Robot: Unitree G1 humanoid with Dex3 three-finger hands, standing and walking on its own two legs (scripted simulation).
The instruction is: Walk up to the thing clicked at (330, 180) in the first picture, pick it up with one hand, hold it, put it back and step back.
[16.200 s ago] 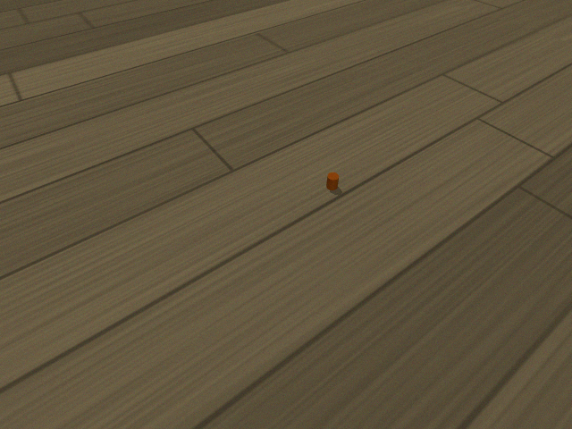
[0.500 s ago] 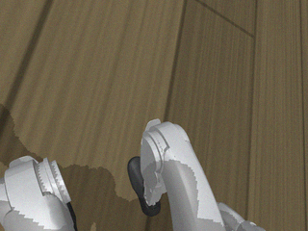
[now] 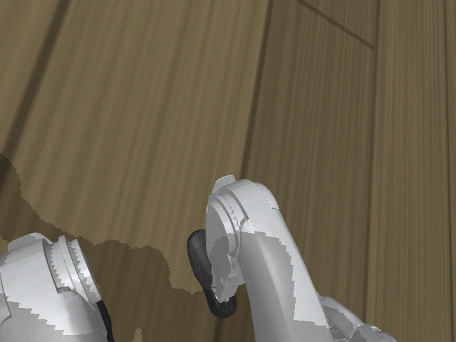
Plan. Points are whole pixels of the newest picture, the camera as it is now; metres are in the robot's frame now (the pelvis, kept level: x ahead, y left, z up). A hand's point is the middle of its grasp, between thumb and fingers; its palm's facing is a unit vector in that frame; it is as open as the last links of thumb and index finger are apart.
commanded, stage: close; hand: left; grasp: from above
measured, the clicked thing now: out of the picture +0.43 +0.34 -0.26
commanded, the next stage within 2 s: settle in 0.34 s
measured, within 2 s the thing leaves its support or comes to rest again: leaves its support in 0.72 s
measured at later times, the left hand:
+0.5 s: hand out of the picture +0.42 +0.33 -0.25, palm faces -0.45 -0.16 -0.88, open 7.9 cm
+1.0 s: hand out of the picture +0.43 +0.34 -0.18, palm faces -0.39 -0.14 -0.91, open 7.3 cm
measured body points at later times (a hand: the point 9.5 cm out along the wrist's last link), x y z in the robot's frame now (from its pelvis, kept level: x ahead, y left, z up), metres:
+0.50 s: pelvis +0.00 +0.00 +0.00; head +0.26 +0.13 +0.34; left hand +0.44 +0.33 -0.20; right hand +0.07 -0.25 -0.06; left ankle +0.06 +0.13 -0.26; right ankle +0.11 -0.12 -0.26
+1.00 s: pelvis +0.00 +0.00 +0.01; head +0.24 +0.11 +0.38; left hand +0.45 +0.35 -0.13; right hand +0.09 -0.25 -0.08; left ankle +0.06 +0.13 -0.26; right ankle +0.11 -0.12 -0.26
